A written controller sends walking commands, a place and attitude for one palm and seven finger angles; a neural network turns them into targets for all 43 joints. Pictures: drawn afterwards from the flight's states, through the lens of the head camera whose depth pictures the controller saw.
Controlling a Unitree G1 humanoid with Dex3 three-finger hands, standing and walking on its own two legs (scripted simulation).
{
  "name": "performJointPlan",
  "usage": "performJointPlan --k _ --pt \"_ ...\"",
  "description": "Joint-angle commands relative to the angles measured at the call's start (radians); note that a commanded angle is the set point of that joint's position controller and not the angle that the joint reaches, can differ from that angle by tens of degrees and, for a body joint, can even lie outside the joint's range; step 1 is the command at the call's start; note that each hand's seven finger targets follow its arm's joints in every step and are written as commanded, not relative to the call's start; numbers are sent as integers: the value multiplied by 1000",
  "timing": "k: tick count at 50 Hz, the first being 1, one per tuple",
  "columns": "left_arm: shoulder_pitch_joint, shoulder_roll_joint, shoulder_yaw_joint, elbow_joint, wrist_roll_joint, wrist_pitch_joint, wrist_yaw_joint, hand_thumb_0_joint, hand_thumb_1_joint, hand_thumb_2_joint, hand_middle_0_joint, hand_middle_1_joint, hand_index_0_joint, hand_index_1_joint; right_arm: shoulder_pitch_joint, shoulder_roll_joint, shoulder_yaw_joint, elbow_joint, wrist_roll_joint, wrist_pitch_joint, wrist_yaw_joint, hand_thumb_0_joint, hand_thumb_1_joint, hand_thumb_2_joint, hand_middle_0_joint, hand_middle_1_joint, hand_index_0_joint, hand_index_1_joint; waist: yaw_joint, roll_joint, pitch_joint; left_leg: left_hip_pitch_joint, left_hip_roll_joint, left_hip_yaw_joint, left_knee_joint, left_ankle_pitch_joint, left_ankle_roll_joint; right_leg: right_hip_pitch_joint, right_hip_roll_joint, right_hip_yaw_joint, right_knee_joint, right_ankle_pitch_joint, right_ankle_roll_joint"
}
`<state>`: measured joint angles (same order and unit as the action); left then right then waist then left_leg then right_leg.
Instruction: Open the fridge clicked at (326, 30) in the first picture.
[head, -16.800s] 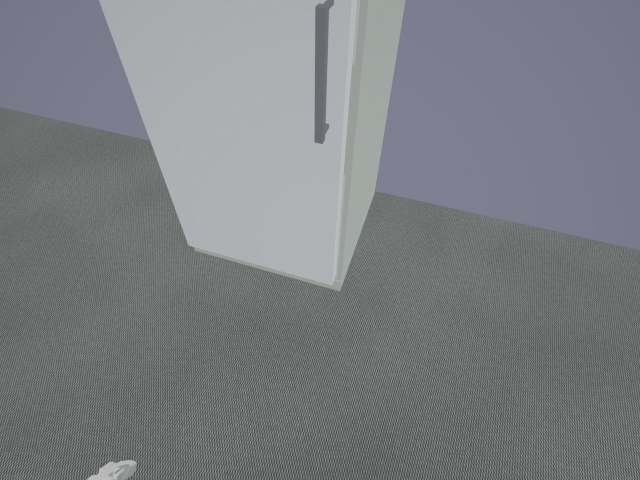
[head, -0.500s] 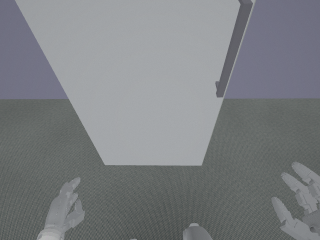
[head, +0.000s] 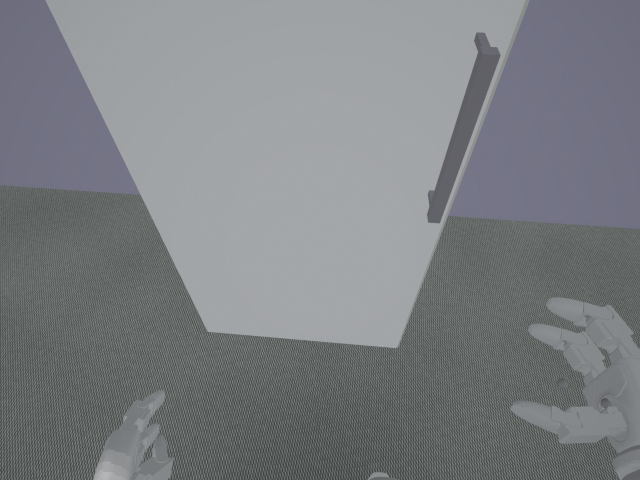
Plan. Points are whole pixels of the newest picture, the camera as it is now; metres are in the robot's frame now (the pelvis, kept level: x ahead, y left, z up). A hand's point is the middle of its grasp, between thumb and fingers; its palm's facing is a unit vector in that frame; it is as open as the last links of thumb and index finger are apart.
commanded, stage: raise the hand to about handle height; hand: right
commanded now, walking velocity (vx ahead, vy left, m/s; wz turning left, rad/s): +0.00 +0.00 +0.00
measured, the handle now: (454, 141) +0.55 -0.17 +0.14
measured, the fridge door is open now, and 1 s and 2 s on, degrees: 0 0 0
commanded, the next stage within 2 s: move the hooked fingers beside the handle in 1.06 s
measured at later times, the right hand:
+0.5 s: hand out of the picture +0.25 -0.28 +0.16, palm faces +0.13 +0.99 -0.07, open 13.9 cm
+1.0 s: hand (604, 302) +0.27 -0.25 +0.16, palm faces +0.11 +0.99 -0.04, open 14.0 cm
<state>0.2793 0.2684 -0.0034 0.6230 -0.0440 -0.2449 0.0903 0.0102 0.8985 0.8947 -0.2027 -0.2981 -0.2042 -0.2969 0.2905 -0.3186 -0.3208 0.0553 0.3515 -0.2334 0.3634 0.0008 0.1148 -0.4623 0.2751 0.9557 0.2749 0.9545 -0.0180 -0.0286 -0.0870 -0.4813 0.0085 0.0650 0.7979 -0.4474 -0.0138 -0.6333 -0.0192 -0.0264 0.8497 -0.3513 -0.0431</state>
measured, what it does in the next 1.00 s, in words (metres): stands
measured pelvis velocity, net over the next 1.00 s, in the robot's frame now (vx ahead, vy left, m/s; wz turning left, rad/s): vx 0.00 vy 0.03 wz -0.01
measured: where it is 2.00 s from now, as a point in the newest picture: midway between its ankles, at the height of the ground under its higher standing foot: outside the picture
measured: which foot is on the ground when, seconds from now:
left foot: down 0.00-1.00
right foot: down 0.00-1.00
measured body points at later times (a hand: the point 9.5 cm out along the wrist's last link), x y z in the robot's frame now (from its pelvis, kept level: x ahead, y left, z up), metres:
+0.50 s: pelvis -0.01 -0.01 +0.02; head -0.01 -0.01 +0.47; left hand +0.17 +0.21 -0.04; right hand +0.24 -0.34 +0.16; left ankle -0.03 +0.13 -0.70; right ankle +0.04 -0.09 -0.70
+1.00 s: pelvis +0.00 +0.03 +0.03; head -0.01 +0.04 +0.48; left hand +0.17 +0.26 -0.04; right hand +0.26 -0.30 +0.16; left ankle -0.03 +0.13 -0.70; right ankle +0.05 -0.09 -0.70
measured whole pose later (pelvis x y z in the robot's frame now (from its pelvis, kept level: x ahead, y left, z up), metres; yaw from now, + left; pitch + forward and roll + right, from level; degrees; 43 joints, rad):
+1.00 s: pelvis +0.00 +0.03 +0.03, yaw +0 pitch +0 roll +1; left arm 0.25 0.27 -0.05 0.62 -0.07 -0.24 0.12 0.01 0.90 0.89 -0.20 -0.30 -0.20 -0.30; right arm -0.02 -0.41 -0.43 0.20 0.34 0.00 0.39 -0.01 0.50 -0.30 0.31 1.20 0.31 1.20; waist -0.03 -0.05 -0.03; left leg -0.21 -0.01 0.07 0.54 -0.33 0.02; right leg -0.35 -0.03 -0.02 0.58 -0.23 -0.01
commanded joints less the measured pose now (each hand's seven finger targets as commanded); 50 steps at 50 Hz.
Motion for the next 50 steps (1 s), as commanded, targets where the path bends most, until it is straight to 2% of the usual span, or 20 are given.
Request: performJointPlan --k 1,4,5,8,10,12,14,16,20,21,24,25,28,29,31,35,38,40,49,50 --pt "-87 117 26 -167 -4 -79 25 0 900 900 -200 -300 -200 -300 -218 -268 -161 -323 31 -81 -32 0 337 -370 288 1095 288 1095 -8 -99 -205 -18 -39 15 -129 197 37 340 -15 97 -188 198 20" --pt "-96 112 17 -164 -5 -78 21 0 900 900 -200 -300 -200 -300 -220 -243 -153 -294 30 -62 -61 0 407 -340 293 1140 293 1140 -12 -121 -169 -18 -40 31 -136 179 38 360 -21 122 -229 170 34" --pt "-92 116 15 -166 -6 -74 19 0 900 900 -200 -300 -200 -300 -215 -245 -155 -257 30 -37 -58 0 430 -330 295 1155 295 1155 -19 -109 -154 -2 -43 29 -148 181 41 349 -21 122 -238 160 33" --pt "-104 120 11 -172 -18 -59 22 0 900 900 -200 -300 -200 -300 -245 -216 -110 -165 24 57 -34 0 500 -300 300 1200 300 1200 -8 -105 -82 -14 -39 30 -180 159 33 335 -23 128 -280 81 39" --pt "-104 126 5 -181 -23 -52 27 0 900 900 -200 -300 -200 -300 -279 -217 -91 -117 18 120 -15 0 500 -300 300 1200 300 1200 -9 -74 -45 4 -40 26 -207 153 34 323 -21 132 -304 46 35" --pt "-111 129 2 -192 -26 -48 32 0 900 900 -200 -300 -200 -300 -346 -252 -105 -133 11 156 -8 0 500 -300 300 1200 300 1200 -6 -53 -65 19 -39 24 -222 145 31 341 -20 135 -319 31 31" --pt "-118 126 -2 -196 -24 -47 37 0 900 900 -200 -300 -200 -300 -411 -282 -127 -161 5 163 -10 0 500 -300 300 1200 300 1200 -6 -50 -93 32 -39 22 -233 137 31 371 -19 139 -328 23 27" --pt "-130 119 -10 -199 -19 -50 38 0 900 900 -200 -300 -200 -300 -493 -332 -166 -230 5 140 -18 0 500 -300 300 1200 300 1200 -12 -91 -132 65 -40 16 -246 153 38 420 -16 136 -336 55 30" --pt "-125 113 -22 -176 -13 -60 42 0 900 900 -200 -300 -200 -300 -532 -359 -194 -235 8 100 -26 0 500 -300 300 1200 300 1200 -14 -99 -143 96 -47 15 -270 178 42 469 -19 137 -350 92 33" --pt "-129 111 -22 -172 -17 -61 42 0 900 900 -200 -300 -200 -300 -530 -351 -192 -202 7 106 -20 0 500 -300 300 1200 300 1200 -12 -128 -129 94 -43 13 -279 171 41 471 -17 131 -358 82 33" --pt "-133 115 -22 -160 -25 -61 49 0 900 900 -200 -300 -200 -300 -544 -343 -181 -116 6 153 1 0 500 -300 300 1200 300 1200 -8 -128 -79 92 -38 13 -301 161 39 460 -16 137 -386 34 33" --pt "-128 119 -22 -157 -27 -58 51 0 900 900 -200 -300 -200 -300 -525 -345 -183 -62 10 181 13 0 500 -300 300 1200 300 1200 -13 -80 -63 108 -40 11 -321 166 39 444 -12 130 -386 38 28" --pt "-136 122 -21 -162 -36 -55 54 0 900 900 -200 -300 -200 -300 -575 -361 -177 -45 9 235 36 0 500 -300 300 1200 300 1200 -10 -76 -63 113 -34 10 -338 167 34 450 -8 123 -395 44 24" --pt "-135 124 -20 -166 -35 -55 52 0 900 900 -200 -300 -200 -300 -559 -350 -171 -23 9 247 40 0 500 -300 300 1200 300 1200 -11 -46 -60 116 -34 13 -338 169 34 445 -7 127 -396 49 23" --pt "-134 121 -19 -173 -37 -54 44 0 900 900 -200 -300 -200 -300 -541 -336 -164 -37 14 248 46 0 500 -300 300 1200 300 1200 -16 -41 -80 133 -36 9 -346 200 35 462 -2 109 -381 109 19" --pt "-135 121 -13 -175 -30 -56 33 0 900 900 -200 -300 -200 -300 -533 -368 -201 -77 22 204 37 0 500 -300 300 1200 300 1200 -24 -13 -102 154 -40 -1 -352 221 34 468 1 90 -362 156 14" --pt "-136 116 -10 -174 -27 -58 33 0 900 900 -200 -300 -200 -300 -565 -384 -224 -113 16 168 18 0 500 -300 300 1200 300 1200 -22 -76 -111 153 -36 -7 -351 222 33 486 6 79 -364 161 15" --pt "-128 116 -9 -168 -26 -58 34 0 900 900 -200 -300 -200 -300 -561 -398 -236 -105 14 155 8 0 500 -300 300 1200 300 1200 -23 -41 -98 163 -38 -13 -361 223 32 474 7 73 -360 165 11" --pt "-130 113 -3 -159 -33 -55 41 0 900 900 -200 -300 -200 -300 -564 -353 -188 -71 14 169 41 0 500 -300 300 1200 300 1200 -9 -78 -102 166 -25 -33 -355 330 19 484 16 42 -328 228 5" --pt "-126 114 -3 -160 -32 -53 40 0 900 900 -200 -300 -200 -300 -555 -357 -195 -63 23 171 44 0 500 -300 300 1200 300 1200 -11 -29 -96 177 -25 -39 -357 345 15 469 15 41 -318 237 2"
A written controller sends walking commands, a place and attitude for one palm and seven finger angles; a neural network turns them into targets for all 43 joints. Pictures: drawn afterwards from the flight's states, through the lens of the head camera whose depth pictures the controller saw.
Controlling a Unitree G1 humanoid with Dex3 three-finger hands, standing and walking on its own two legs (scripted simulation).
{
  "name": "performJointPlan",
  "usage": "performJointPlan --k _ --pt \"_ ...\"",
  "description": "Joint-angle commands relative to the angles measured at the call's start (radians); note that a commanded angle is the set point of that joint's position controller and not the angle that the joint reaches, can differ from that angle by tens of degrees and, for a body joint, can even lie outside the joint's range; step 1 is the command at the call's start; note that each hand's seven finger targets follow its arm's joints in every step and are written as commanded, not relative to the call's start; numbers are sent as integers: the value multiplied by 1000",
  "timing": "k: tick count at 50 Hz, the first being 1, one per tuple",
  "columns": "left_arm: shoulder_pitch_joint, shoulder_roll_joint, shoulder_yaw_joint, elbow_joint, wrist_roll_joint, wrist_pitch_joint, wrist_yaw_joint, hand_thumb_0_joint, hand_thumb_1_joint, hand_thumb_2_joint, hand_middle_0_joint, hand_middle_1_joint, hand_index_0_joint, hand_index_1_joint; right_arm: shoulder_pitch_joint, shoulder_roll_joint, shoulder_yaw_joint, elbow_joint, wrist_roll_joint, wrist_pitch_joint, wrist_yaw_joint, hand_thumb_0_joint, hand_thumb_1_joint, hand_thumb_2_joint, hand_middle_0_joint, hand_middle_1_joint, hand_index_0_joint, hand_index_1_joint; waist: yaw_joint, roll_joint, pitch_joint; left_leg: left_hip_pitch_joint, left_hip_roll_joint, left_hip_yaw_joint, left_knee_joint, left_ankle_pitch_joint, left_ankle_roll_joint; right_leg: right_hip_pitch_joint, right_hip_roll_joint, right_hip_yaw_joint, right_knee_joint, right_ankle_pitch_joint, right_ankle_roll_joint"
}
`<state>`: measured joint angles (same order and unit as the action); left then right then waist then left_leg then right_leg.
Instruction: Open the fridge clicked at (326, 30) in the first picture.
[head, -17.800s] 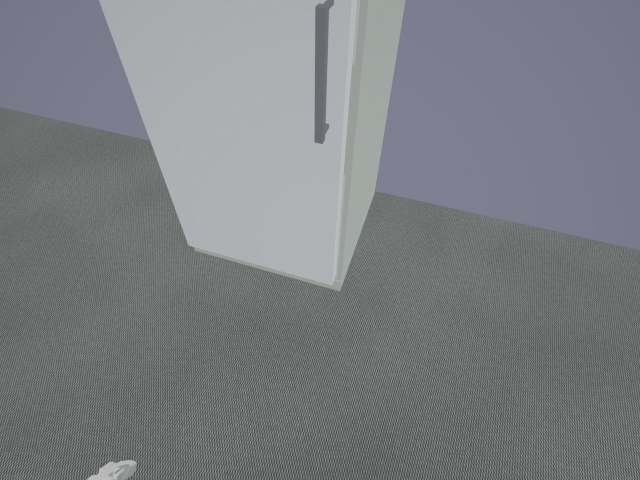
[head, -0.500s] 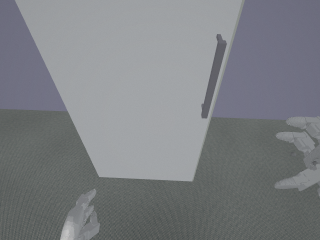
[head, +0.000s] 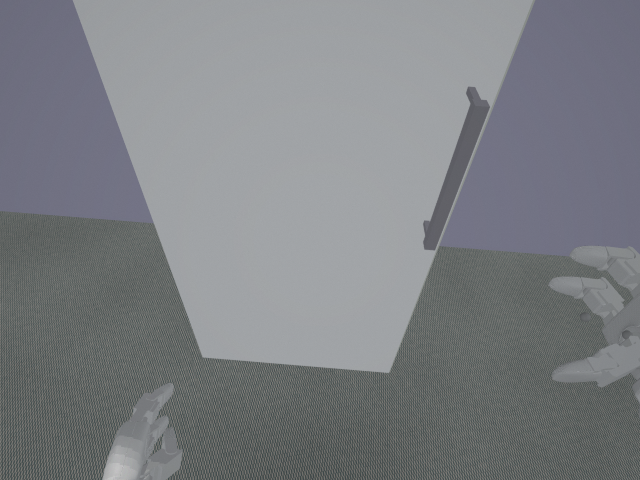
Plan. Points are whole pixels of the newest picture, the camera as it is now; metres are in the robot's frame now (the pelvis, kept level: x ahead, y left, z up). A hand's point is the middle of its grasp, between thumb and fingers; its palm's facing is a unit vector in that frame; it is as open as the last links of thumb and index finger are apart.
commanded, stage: raise the hand to about handle height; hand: right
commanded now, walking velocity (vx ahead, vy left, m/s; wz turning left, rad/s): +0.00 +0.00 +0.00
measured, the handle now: (448, 177) +0.55 -0.19 +0.11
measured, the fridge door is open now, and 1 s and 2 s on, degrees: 0 0 0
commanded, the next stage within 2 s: move the hooked fingers beside the handle in 0.06 s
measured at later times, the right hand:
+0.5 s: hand (560, 286) +0.32 -0.27 +0.13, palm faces +0.06 +1.00 +0.00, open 14.0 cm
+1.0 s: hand (534, 247) +0.38 -0.26 +0.13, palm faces +0.06 +1.00 +0.00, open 14.0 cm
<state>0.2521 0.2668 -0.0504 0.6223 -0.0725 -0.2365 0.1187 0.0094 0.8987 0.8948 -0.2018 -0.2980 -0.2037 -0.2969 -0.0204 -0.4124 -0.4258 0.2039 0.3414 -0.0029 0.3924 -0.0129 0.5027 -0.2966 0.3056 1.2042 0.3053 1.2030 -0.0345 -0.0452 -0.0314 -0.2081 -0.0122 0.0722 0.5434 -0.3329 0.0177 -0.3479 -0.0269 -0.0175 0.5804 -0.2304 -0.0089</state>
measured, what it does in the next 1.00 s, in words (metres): stands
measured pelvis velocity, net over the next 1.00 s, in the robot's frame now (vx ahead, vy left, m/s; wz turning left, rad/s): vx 0.00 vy -0.02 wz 0.02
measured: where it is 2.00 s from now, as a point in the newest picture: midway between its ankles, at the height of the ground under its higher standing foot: outside the picture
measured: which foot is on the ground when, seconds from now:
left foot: down 0.00-1.00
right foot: down 0.00-1.00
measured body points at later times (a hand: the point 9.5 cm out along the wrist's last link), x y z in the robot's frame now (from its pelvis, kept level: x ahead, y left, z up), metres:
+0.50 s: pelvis +0.00 +0.00 +0.00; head +0.00 +0.01 +0.45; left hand +0.16 +0.25 -0.08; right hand +0.31 -0.32 +0.13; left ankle -0.03 +0.11 -0.73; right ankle +0.05 -0.11 -0.73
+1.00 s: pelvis +0.00 -0.02 +0.00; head +0.02 -0.03 +0.45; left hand +0.12 +0.23 -0.10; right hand +0.37 -0.31 +0.13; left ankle -0.03 +0.11 -0.73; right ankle +0.05 -0.11 -0.73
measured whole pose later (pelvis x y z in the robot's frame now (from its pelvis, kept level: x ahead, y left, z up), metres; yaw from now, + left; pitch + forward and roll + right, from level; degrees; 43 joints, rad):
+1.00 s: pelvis +0.00 -0.02 +0.00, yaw +1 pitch +4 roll +2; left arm 0.29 0.26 -0.04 0.64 -0.06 -0.14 0.10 0.01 0.90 0.89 -0.20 -0.30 -0.20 -0.30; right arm -0.41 -0.41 -0.36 0.55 0.25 -0.07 0.30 -0.01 0.50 -0.30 0.30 1.20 0.30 1.20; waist 0.02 -0.02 -0.04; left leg -0.31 0.01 0.04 0.59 -0.34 -0.01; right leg -0.45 -0.01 -0.05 0.63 -0.25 -0.04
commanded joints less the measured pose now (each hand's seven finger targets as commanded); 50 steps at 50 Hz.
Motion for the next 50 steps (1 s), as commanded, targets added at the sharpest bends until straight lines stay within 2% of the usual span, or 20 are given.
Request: performJointPlan --k 1,5,9,10,15,16,21,24,25,27,30,32,34,35,39,40,43,45,48,50 --pt "-102 118 44 -158 -4 -60 11 0 900 900 -200 -300 -200 -300 -244 -264 -91 -196 33 -57 16 0 500 -300 300 1200 300 1200 6 2 -145 -98 -4 -46 -99 238 -18 175 22 32 -52 116 -32" --pt "-96 120 49 -161 -4 -51 9 0 900 900 -200 -300 -200 -300 -212 -283 -122 -155 43 -49 16 0 500 -300 300 1200 300 1200 -6 46 -157 -85 2 -57 -92 268 -28 153 26 25 -36 129 -32" --pt "-104 118 49 -161 -7 -43 8 0 900 900 -200 -300 -200 -300 -272 -283 -115 -162 37 -56 14 0 500 -300 300 1200 300 1200 6 1 -161 -100 9 -69 -84 292 -33 159 29 18 -26 133 -32" --pt "-96 121 50 -159 -4 -39 8 0 900 900 -200 -300 -200 -300 -288 -297 -119 -151 37 -59 14 0 500 -300 300 1200 300 1200 8 44 -160 -92 10 -75 -83 296 -38 141 25 19 -19 133 -33" --pt "-93 118 49 -152 -6 -33 15 0 900 900 -200 -300 -200 -300 -420 -292 -85 -143 24 -96 19 0 500 -300 300 1200 300 1200 29 -20 -179 -110 7 -78 -73 281 -31 162 28 17 -10 131 -35" --pt "-96 117 49 -151 -5 -36 16 0 900 900 -200 -300 -200 -300 -439 -294 -84 -149 20 -103 19 0 500 -300 300 1200 300 1200 25 -69 -200 -110 6 -76 -68 287 -25 180 29 20 -11 139 -34" --pt "-75 127 52 -142 -5 -28 19 0 900 900 -200 -300 -200 -300 -412 -288 -78 -21 19 -86 21 0 500 -300 300 1200 300 1200 22 30 -182 -128 0 -59 -67 258 -24 145 26 28 -17 114 -35" --pt "-73 130 50 -139 -11 -12 19 0 900 900 -200 -300 -200 -300 -492 -287 -56 43 2 -61 14 0 500 -300 300 1200 300 1200 31 3 -152 -165 1 -54 -74 196 -21 128 26 29 -30 71 -31" --pt "-68 131 50 -142 -9 -9 16 0 900 900 -200 -300 -200 -300 -517 -297 -59 40 2 -62 6 0 500 -300 300 1200 300 1200 29 23 -162 -155 -1 -51 -71 193 -18 124 25 34 -28 76 -31" --pt "-69 127 50 -150 -5 -5 13 0 900 900 -200 -300 -200 -300 -560 -300 -55 13 -15 -70 -10 0 500 -300 300 1200 300 1200 25 -32 -218 -144 -2 -48 -59 210 -12 157 26 34 -30 100 -31" --pt "-52 128 55 -150 2 4 5 0 900 900 -200 -300 -200 -300 -549 -334 -92 -1 -21 -106 -34 0 500 -300 300 1200 300 1200 17 -9 -269 -114 -11 -42 -43 258 -6 175 19 35 -19 157 -32" --pt "-54 123 54 -153 2 7 1 0 900 900 -200 -300 -200 -300 -573 -302 -68 -26 -28 -127 -43 0 500 -300 300 1200 300 1200 20 -52 -288 -121 -15 -35 -33 260 -2 199 17 37 -24 168 -28" --pt "-49 124 55 -145 0 9 -1 0 900 900 -200 -300 -200 -300 -602 -266 -34 -7 -31 -130 -47 0 500 -300 300 1200 300 1200 32 -73 -262 -154 -18 -28 -38 224 0 205 13 43 -31 142 -24" --pt "-37 127 55 -143 2 13 -2 0 900 900 -200 -300 -200 -300 -586 -251 -21 30 -28 -123 -46 0 500 -300 300 1200 300 1200 37 -17 -244 -156 -21 -25 -42 215 -1 184 11 43 -30 131 -29" --pt "-24 141 58 -128 -4 34 4 0 900 900 -200 -300 -200 -300 -656 -261 -8 119 -49 -81 -51 0 500 -300 300 1200 300 1200 52 -3 -189 -203 -17 -22 -52 154 -2 151 8 56 -50 68 -25" --pt "-20 142 59 -129 -3 37 3 0 900 900 -200 -300 -200 -300 -669 -259 -1 128 -51 -77 -55 0 500 -300 300 1200 300 1200 50 9 -197 -194 -18 -23 -53 159 -1 148 6 52 -44 78 -28" --pt "-15 139 60 -132 3 43 1 0 900 900 -200 -300 -200 -300 -740 -265 3 96 -71 -92 -76 0 500 -300 300 1200 300 1200 49 -62 -256 -202 -17 -25 -42 157 5 197 6 64 -43 98 -22" --pt "-2 142 61 -126 8 46 -1 0 900 900 -200 -300 -200 -300 -765 -286 -10 80 -70 -123 -88 0 500 -300 300 1200 300 1200 51 -36 -286 -191 -23 -22 -37 171 7 209 1 66 -32 126 -23" --pt "7 139 62 -114 12 45 -6 0 900 900 -200 -300 -200 -300 -817 -251 13 86 -74 -155 -99 0 500 -300 300 1200 300 1200 61 -71 -311 -210 -24 -19 -26 187 8 254 -3 77 -29 155 -15" --pt "22 145 64 -106 14 54 -8 0 900 900 -200 -300 -200 -300 -775 -270 -7 155 -72 -154 -98 0 500 -300 300 1200 300 1200 53 -18 -300 -193 -26 -19 -30 190 9 219 -4 71 -25 152 -19"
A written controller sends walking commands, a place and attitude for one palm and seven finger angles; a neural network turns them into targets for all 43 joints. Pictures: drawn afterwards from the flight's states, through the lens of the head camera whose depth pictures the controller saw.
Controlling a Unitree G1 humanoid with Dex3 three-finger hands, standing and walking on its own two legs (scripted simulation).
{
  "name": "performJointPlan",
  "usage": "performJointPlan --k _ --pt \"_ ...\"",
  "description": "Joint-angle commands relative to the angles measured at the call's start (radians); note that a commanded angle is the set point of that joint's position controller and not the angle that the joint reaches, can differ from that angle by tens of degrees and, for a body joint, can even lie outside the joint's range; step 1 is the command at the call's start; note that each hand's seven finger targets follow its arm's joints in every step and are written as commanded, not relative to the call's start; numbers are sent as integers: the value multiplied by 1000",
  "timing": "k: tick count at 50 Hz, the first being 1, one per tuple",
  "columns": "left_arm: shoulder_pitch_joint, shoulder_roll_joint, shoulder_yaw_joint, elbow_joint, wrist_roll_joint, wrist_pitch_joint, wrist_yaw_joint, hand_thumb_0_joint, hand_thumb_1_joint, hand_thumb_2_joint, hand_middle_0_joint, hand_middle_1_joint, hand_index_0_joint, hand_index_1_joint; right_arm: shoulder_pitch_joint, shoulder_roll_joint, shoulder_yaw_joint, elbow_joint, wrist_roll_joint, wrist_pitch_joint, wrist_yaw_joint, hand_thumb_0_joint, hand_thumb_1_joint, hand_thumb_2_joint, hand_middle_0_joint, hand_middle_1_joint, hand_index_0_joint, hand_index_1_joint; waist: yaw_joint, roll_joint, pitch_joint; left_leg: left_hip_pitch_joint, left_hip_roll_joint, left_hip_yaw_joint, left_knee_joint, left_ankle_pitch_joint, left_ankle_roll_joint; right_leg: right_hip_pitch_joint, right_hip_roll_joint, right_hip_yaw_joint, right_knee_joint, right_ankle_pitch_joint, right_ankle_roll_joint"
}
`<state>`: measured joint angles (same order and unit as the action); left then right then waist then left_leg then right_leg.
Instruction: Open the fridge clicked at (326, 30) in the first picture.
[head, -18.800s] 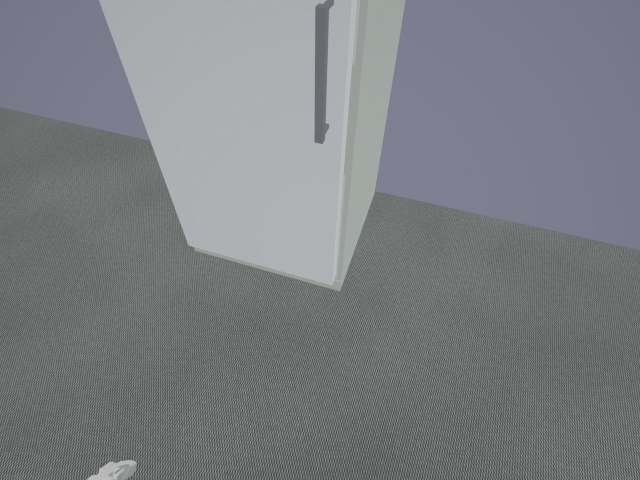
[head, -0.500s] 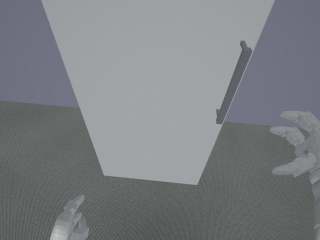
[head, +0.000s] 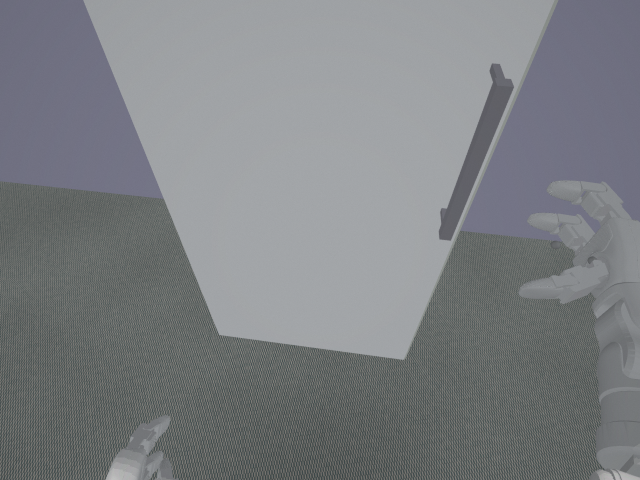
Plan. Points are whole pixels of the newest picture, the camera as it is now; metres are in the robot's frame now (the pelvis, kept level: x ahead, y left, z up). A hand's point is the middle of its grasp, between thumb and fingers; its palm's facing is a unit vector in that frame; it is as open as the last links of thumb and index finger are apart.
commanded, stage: move the hooked fingers beside the handle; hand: right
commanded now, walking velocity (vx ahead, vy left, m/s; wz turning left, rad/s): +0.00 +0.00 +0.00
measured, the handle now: (467, 164) +0.55 -0.18 +0.11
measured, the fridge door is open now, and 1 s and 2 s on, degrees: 0 0 0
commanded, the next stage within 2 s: feel for the door with the fingertips in 1.64 s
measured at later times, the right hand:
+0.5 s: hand (522, 205) +0.44 -0.23 +0.13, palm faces +0.08 +1.00 +0.01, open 14.0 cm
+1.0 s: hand (516, 188) +0.49 -0.24 +0.11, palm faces +0.10 +0.99 +0.02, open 14.0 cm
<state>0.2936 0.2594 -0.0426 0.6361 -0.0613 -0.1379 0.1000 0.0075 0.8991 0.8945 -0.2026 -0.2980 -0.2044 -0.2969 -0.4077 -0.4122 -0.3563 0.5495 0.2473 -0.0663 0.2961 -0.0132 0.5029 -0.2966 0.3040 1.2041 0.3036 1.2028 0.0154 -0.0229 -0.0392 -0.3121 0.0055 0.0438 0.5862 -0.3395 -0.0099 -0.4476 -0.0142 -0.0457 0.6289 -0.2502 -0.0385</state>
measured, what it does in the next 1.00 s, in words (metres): stands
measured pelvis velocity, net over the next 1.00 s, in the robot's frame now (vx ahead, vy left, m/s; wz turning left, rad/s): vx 0.01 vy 0.01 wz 0.04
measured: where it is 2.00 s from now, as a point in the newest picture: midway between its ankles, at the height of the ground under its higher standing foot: outside the picture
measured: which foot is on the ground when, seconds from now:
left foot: down 0.00-1.00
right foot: down 0.00-1.00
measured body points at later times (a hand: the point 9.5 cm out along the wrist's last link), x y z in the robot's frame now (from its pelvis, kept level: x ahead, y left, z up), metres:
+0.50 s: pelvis +0.00 +0.01 -0.01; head +0.04 +0.00 +0.44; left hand +0.07 +0.28 -0.11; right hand +0.43 -0.28 +0.13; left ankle -0.02 +0.13 -0.73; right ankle +0.04 -0.09 -0.73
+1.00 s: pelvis +0.01 +0.01 -0.01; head +0.09 +0.00 +0.43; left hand +0.02 +0.29 -0.12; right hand +0.48 -0.29 +0.12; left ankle -0.02 +0.13 -0.73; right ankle +0.04 -0.09 -0.73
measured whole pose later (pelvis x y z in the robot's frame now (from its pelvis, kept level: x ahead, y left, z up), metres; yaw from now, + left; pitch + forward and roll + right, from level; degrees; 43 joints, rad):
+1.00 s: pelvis +0.01 +0.01 -0.01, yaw +2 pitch +13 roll +2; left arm 0.41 0.28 -0.02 0.64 -0.04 0.03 0.06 0.00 0.90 0.89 -0.20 -0.30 -0.20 -0.30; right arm -0.80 -0.60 -0.49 1.11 0.14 -0.24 0.31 -0.01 0.50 -0.30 0.31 1.20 0.30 1.20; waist 0.13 -0.01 -0.08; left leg -0.53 -0.03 0.02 0.69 -0.39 0.00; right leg -0.66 -0.06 -0.06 0.75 -0.31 -0.02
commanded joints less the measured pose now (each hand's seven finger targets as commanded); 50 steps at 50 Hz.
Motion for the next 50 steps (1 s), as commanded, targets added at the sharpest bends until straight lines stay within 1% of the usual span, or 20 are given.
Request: performJointPlan --k 1,4,8,10,13,14,17,20,21,24,25,30,32,34,35,38,41,44,46,50 --pt "-19 156 55 -116 -1 -38 11 0 900 900 -200 -300 -200 -300 -374 -290 -95 -130 16 -77 -1 0 500 -300 300 1200 300 1200 2 -25 -267 -90 -42 5 -71 203 33 286 -15 92 -76 160 9" --pt "-9 160 56 -111 -5 -20 10 0 900 900 -200 -300 -200 -300 -444 -272 -56 -46 0 -50 6 0 500 -300 300 1200 300 1200 18 -34 -213 -129 -37 7 -72 171 30 246 -12 90 -81 118 9" --pt "4 163 58 -114 -2 -8 8 0 900 900 -200 -300 -200 -300 -569 -282 -35 -51 -15 -75 -2 0 500 -300 300 1200 300 1200 32 -90 -254 -162 -38 4 -63 147 35 278 -14 101 -67 112 12" --pt "22 167 61 -105 3 -6 7 0 900 900 -200 -300 -200 -300 -625 -301 -44 -59 -14 -114 -10 0 500 -300 300 1200 300 1200 42 -56 -292 -152 -43 3 -57 159 37 293 -18 107 -51 136 9" --pt "38 169 67 -91 6 -4 3 0 900 900 -200 -300 -200 -300 -676 -293 -42 -50 -16 -157 -15 0 500 -300 300 1200 300 1200 46 -84 -348 -172 -46 2 -45 174 36 345 -21 115 -38 169 15" --pt "40 169 65 -88 7 -4 0 0 900 900 -200 -300 -200 -300 -672 -273 -23 -33 -18 -161 -13 0 500 -300 300 1200 300 1200 47 -107 -353 -180 -46 3 -41 174 37 353 -20 116 -37 174 16" --pt "58 172 67 -74 4 12 -2 0 900 900 -200 -300 -200 -300 -663 -272 -22 79 -24 -147 -13 0 500 -300 300 1200 300 1200 53 -59 -310 -182 -44 3 -40 183 32 294 -19 105 -32 164 11" --pt "81 183 69 -71 6 33 -4 0 900 900 -200 -300 -200 -300 -636 -354 -82 187 -33 -122 -13 0 500 -300 300 1200 300 1200 38 2 -282 -142 -40 -5 -40 207 30 203 -11 83 -20 153 0" --pt "79 181 67 -81 6 38 -6 0 900 900 -200 -300 -200 -300 -637 -365 -89 194 -40 -118 -13 0 500 -300 300 1200 300 1200 31 -20 -291 -133 -38 -10 -33 238 28 193 -8 73 -19 173 -1" --pt "96 180 68 -85 9 53 -10 0 900 900 -200 -300 -200 -300 -720 -385 -86 207 -55 -144 -13 0 500 -300 300 1200 300 1200 48 -35 -297 -147 -39 -15 -24 243 24 181 -7 68 -4 174 -2" --pt "107 181 70 -82 11 57 -9 0 900 900 -200 -300 -200 -300 -742 -402 -100 213 -51 -163 -16 0 500 -300 300 1200 300 1200 59 14 -300 -137 -41 -18 -24 248 22 165 -8 66 7 171 -8" --pt "140 189 76 -60 14 75 -6 0 900 900 -200 -300 -200 -300 -853 -485 -138 242 -62 -244 3 0 500 -300 300 1200 300 1200 82 -36 -375 -145 -46 -39 -3 267 17 173 -10 62 42 181 -10" --pt "143 184 75 -48 13 79 -8 0 900 900 -200 -300 -200 -300 -895 -434 -81 260 -73 -253 22 0 500 -300 300 1200 300 1200 96 -130 -394 -194 -47 -35 4 267 21 221 -10 69 49 201 -3" --pt "159 189 79 -37 15 85 -10 0 900 900 -200 -300 -200 -300 -872 -413 -66 311 -73 -241 40 0 500 -300 300 1200 300 1200 100 -139 -388 -229 -51 -27 4 260 23 234 -14 74 57 212 -1" --pt "174 191 79 -36 16 91 -12 0 900 900 -200 -300 -200 -300 -842 -423 -81 349 -63 -231 47 0 500 -300 300 1200 300 1200 99 -87 -383 -210 -53 -26 3 274 23 206 -13 71 63 217 -8" --pt "180 198 78 -40 12 106 -10 0 900 900 -200 -300 -200 -300 -874 -420 -60 410 -59 -185 63 0 500 -300 300 1200 300 1200 112 -46 -339 -217 -49 -28 -1 267 14 141 -12 66 55 179 -12" --pt "196 204 81 -53 19 117 -13 0 900 900 -200 -300 -200 -300 -827 -500 -135 411 -65 -185 49 0 500 -300 300 1200 300 1200 81 -30 -381 -183 -49 -29 17 304 15 122 -11 62 64 217 -13" --pt "199 196 82 -70 23 127 -21 0 900 900 -200 -300 -200 -300 -822 -510 -148 366 -78 -217 26 0 500 -300 300 1200 300 1200 77 -41 -408 -167 -53 -32 28 331 11 123 -10 53 72 241 -13" --pt "203 198 84 -78 26 135 -24 0 900 900 -200 -300 -200 -300 -816 -564 -196 333 -86 -247 12 0 500 -300 300 1200 300 1200 67 -53 -450 -149 -57 -37 42 360 11 133 -10 52 81 269 -13" --pt "199 191 89 -85 25 143 -27 0 900 900 -200 -300 -200 -300 -821 -542 -185 249 -83 -282 19 0 500 -300 300 1200 300 1200 71 -116 -492 -158 -66 -30 51 380 19 205 -16 54 94 323 -11"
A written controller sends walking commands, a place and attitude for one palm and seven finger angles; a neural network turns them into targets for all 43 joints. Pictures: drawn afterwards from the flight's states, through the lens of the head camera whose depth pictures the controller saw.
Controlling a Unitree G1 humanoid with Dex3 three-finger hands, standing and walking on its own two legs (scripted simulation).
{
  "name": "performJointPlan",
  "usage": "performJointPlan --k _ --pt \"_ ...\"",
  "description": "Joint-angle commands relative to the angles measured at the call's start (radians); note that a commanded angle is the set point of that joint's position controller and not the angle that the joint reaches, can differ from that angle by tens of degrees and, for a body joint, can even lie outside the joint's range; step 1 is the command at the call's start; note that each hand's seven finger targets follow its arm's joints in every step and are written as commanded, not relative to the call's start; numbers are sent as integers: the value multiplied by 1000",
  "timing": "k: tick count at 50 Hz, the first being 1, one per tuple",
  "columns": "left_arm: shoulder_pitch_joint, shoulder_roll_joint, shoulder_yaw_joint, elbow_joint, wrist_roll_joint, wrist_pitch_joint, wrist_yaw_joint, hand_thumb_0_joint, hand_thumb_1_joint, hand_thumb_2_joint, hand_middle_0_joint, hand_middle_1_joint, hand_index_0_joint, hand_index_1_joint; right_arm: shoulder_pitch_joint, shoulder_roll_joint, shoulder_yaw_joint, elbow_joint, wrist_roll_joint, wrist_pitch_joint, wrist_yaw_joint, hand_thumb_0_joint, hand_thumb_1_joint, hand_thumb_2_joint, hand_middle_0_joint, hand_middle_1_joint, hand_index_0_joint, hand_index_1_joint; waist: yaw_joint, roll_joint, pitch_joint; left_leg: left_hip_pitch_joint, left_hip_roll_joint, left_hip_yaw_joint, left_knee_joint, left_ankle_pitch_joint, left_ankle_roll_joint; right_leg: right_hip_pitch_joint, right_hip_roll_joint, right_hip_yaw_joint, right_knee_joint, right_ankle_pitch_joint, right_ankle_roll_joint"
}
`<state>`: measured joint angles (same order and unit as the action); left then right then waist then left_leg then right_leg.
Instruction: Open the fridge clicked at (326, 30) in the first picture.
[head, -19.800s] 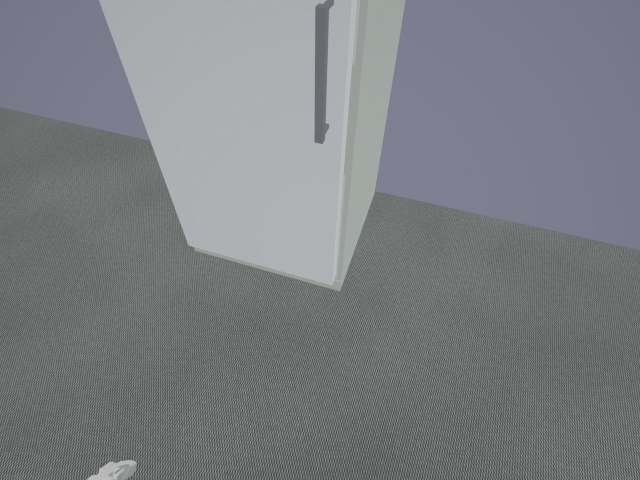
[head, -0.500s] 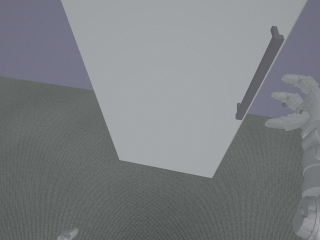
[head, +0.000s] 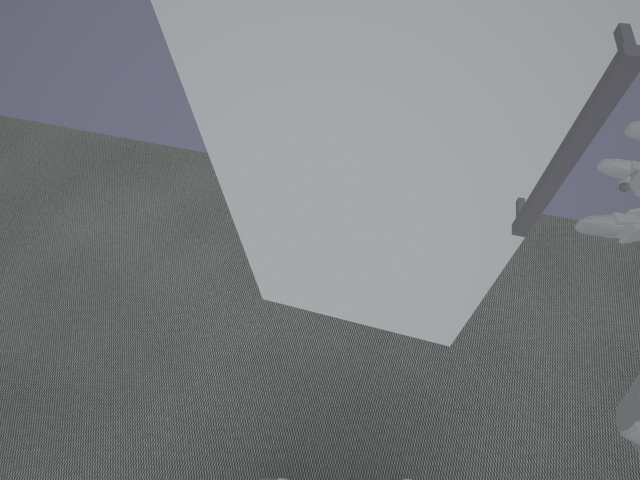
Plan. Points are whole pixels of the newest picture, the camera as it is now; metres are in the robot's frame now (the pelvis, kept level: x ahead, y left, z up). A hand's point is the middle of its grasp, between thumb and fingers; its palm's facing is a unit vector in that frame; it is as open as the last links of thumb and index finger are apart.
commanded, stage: move the hooked fingers beside the handle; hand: right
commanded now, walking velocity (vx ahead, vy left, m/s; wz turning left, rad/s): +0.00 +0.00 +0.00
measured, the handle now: (561, 150) +0.52 -0.21 +0.12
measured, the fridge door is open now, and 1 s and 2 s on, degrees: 0 0 0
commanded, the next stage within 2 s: feel for the door with the fingertips in 0.64 s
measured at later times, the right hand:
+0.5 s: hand (631, 195) +0.45 -0.27 +0.13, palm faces +0.12 +0.99 +0.01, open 14.0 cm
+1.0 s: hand (613, 192) +0.45 -0.25 +0.13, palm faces +0.09 +1.00 +0.01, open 14.0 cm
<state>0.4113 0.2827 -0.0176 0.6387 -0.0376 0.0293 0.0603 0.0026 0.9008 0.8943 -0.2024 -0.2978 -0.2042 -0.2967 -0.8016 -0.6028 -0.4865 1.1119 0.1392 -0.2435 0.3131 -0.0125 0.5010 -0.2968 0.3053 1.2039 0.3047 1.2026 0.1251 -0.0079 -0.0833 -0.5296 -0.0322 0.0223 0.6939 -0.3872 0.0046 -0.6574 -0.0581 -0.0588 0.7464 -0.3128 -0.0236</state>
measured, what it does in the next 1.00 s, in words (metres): stands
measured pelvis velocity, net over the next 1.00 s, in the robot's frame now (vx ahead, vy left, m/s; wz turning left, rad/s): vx -0.01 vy -0.01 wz -0.02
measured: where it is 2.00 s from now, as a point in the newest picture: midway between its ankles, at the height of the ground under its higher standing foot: outside the picture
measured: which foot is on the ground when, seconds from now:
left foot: down 0.00-1.00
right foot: down 0.00-1.00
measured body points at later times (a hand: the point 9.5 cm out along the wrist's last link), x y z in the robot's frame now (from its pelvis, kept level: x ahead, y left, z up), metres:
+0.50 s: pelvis -0.01 -0.01 +0.00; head +0.05 -0.03 +0.44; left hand +0.07 +0.26 -0.11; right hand +0.43 -0.32 +0.14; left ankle -0.03 +0.12 -0.71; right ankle +0.03 -0.10 -0.71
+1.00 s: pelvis -0.01 -0.01 +0.00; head +0.05 -0.02 +0.44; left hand +0.02 +0.27 -0.11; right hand +0.44 -0.30 +0.14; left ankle -0.03 +0.12 -0.71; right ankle +0.03 -0.10 -0.71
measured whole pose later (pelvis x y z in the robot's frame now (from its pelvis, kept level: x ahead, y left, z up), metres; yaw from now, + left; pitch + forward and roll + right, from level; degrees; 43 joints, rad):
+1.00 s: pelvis -0.01 -0.01 +0.00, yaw -1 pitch +11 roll +3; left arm 0.41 0.28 -0.01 0.66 -0.04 0.02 0.06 0.00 0.90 0.89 -0.20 -0.30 -0.20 -0.30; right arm -0.79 -0.52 -0.37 1.03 0.17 -0.24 0.28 -0.01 0.50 -0.30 0.30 1.20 0.30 1.20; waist 0.10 -0.02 -0.08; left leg -0.52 -0.03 0.05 0.70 -0.39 0.00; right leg -0.66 -0.05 -0.03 0.77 -0.31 -0.03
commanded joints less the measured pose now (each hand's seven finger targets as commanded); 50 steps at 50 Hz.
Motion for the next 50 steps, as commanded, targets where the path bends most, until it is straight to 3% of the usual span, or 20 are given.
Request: performJointPlan --k 1,4,5,9,12,13,14,17,21,22,25,27,30,35,36,40,43,45,47,50 --pt "74 168 65 -89 -2 -22 13 0 900 900 -200 -300 -200 -300 -409 -362 -63 -332 25 -104 9 0 500 -300 300 1200 300 1200 -51 -180 -466 53 -29 -8 -54 435 7 441 26 70 -23 409 -19" --pt "65 164 64 -88 -8 -17 12 0 900 900 -200 -300 -200 -300 -358 -274 -3 -312 46 -64 37 0 500 -300 300 1200 300 1200 -38 -173 -400 11 -34 8 -68 404 10 451 20 77 -31 401 -16" --pt "66 161 63 -95 -9 -18 12 0 900 900 -200 -300 -200 -300 -337 -238 16 -310 62 -49 46 0 500 -300 300 1200 300 1200 -33 -142 -380 18 -35 11 -75 410 10 437 22 73 -32 403 -23" --pt "58 167 63 -94 -13 -17 18 0 900 900 -200 -300 -200 -300 -343 -192 55 -269 76 14 56 0 500 -300 300 1200 300 1200 -21 -71 -285 -19 -29 19 -92 354 6 391 20 82 -56 325 -24" --pt "55 167 64 -95 -10 -20 19 0 900 900 -200 -300 -200 -300 -361 -219 27 -298 74 0 28 0 500 -300 300 1200 300 1200 -28 -58 -307 -16 -27 16 -86 341 8 404 21 88 -54 325 -22" --pt "51 164 62 -98 -7 -24 17 0 900 900 -200 -300 -200 -300 -382 -194 45 -324 73 -12 19 0 500 -300 300 1200 300 1200 -26 -82 -324 -26 -26 18 -82 331 9 425 22 93 -54 326 -18" --pt "51 164 61 -98 -6 -25 15 0 900 900 -200 -300 -200 -300 -377 -200 34 -314 69 -21 9 0 500 -300 300 1200 300 1200 -27 -62 -317 -31 -27 18 -81 316 10 420 21 98 -54 316 -17" --pt "44 162 59 -88 -3 -31 13 0 900 900 -200 -300 -200 -300 -460 -220 32 -362 51 -63 -19 0 500 -300 300 1200 300 1200 -19 -113 -364 -45 -26 14 -68 305 11 457 19 109 -43 322 -13" --pt "30 159 53 -78 -1 -39 13 0 900 900 -200 -300 -200 -300 -508 -195 66 -362 32 -78 -33 0 500 -300 300 1200 300 1200 -16 -187 -374 -87 -25 21 -64 249 18 494 15 128 -44 299 -2" --pt "29 158 52 -78 -2 -42 13 0 900 900 -200 -300 -200 -300 -499 -163 90 -333 31 -69 -32 0 500 -300 300 1200 300 1200 -10 -178 -359 -97 -24 23 -69 232 18 489 15 132 -48 281 -1" --pt "40 167 52 -73 -2 -41 17 0 900 900 -200 -300 -200 -300 -471 -186 65 -262 40 -46 -29 0 500 -300 300 1200 300 1200 -12 -89 -346 -68 -24 24 -76 238 16 445 16 128 -49 262 -9" --pt "38 166 51 -76 -3 -43 17 0 900 900 -200 -300 -200 -300 -463 -182 69 -237 39 -28 -24 0 500 -300 300 1200 300 1200 -20 -95 -356 -54 -19 22 -74 255 13 431 19 117 -52 264 -8" --pt "50 172 47 -80 0 -38 18 0 900 900 -200 -300 -200 -300 -432 -237 27 -194 39 -26 -26 0 500 -300 300 1200 300 1200 -28 -28 -320 -21 -19 18 -77 255 11 362 23 108 -52 238 -16" --pt "49 163 51 -94 1 -37 13 0 900 900 -200 -300 -200 -300 -455 -223 43 -282 31 -72 -27 0 500 -300 300 1200 300 1200 -25 -107 -356 -26 -23 12 -67 283 12 404 23 99 -41 279 -14" --pt "52 168 55 -88 1 -35 13 0 900 900 -200 -300 -200 -300 -449 -267 7 -298 30 -84 -26 0 500 -300 300 1200 300 1200 -37 -112 -389 -13 -24 9 -64 297 12 416 20 102 -40 295 -11" --pt "59 166 51 -77 -6 -34 19 0 900 900 -200 -300 -200 -300 -447 -205 52 -215 58 -60 0 0 500 -300 300 1200 300 1200 -4 -29 -290 -15 -25 4 -91 257 4 331 25 87 -46 203 -25" --pt "56 169 56 -73 -8 -36 21 0 900 900 -200 -300 -200 -300 -471 -220 55 -250 48 -51 4 0 500 -300 300 1200 300 1200 -14 -109 -324 -36 -21 2 -90 236 8 365 26 93 -52 195 -19" --pt "58 159 59 -72 -4 -41 17 0 900 900 -200 -300 -200 -300 -497 -180 82 -320 46 -66 -10 0 500 -300 300 1200 300 1200 -12 -170 -363 -58 -25 10 -80 244 14 430 22 103 -44 242 -16" --pt "56 155 60 -68 -2 -48 10 0 900 900 -200 -300 -200 -300 -480 -114 116 -348 51 -71 -27 0 500 -300 300 1200 300 1200 -11 -178 -389 -82 -31 20 -75 243 16 482 17 118 -42 274 -8" --pt "61 160 60 -60 -1 -49 7 0 900 900 -200 -300 -200 -300 -457 -121 89 -303 64 -57 -54 0 500 -300 300 1200 300 1200 -8 -81 -338 -61 -32 22 -84 226 12 416 20 113 -47 228 -16"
